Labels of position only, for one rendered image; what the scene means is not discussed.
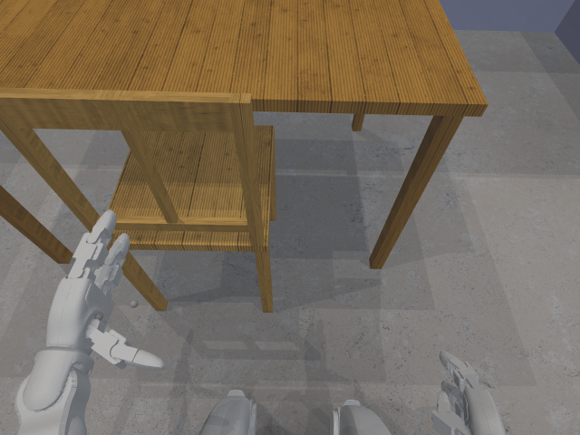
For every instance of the robot left forearm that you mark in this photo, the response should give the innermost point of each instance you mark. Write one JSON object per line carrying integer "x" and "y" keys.
{"x": 52, "y": 398}

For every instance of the right robot shin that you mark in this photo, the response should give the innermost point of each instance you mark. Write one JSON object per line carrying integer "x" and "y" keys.
{"x": 351, "y": 402}

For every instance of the table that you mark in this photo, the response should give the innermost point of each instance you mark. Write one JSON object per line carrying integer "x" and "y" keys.
{"x": 397, "y": 57}

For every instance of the robot left thigh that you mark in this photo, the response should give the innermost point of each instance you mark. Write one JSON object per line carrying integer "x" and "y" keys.
{"x": 232, "y": 415}

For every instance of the chair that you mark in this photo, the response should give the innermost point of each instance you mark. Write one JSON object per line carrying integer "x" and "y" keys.
{"x": 199, "y": 176}

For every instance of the left robot hand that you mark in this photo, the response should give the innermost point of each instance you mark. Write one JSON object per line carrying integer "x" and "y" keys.
{"x": 86, "y": 291}

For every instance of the right robot hand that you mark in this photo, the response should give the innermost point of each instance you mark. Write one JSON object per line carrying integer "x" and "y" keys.
{"x": 476, "y": 411}

